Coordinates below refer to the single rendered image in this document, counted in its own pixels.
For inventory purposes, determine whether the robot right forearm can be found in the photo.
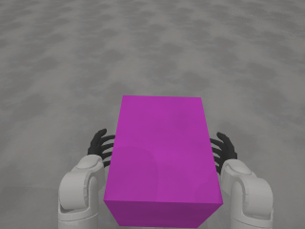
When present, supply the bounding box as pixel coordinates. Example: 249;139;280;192
220;158;274;229

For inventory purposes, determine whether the left robot hand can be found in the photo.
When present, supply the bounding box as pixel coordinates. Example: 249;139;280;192
87;128;115;167

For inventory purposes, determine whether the right robot hand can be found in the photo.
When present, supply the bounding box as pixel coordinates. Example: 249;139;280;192
210;132;237;175

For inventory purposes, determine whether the robot left forearm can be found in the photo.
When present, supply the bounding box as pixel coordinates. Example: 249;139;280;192
57;155;106;229

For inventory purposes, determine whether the carton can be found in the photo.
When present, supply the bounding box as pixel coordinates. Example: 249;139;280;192
103;95;223;228

